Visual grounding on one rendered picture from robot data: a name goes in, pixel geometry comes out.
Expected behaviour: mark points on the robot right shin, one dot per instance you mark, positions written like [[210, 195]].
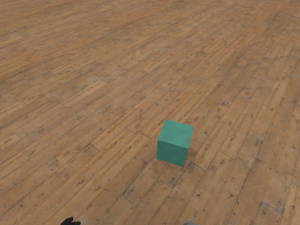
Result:
[[188, 221]]

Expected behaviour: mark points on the carton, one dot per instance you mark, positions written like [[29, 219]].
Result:
[[173, 142]]

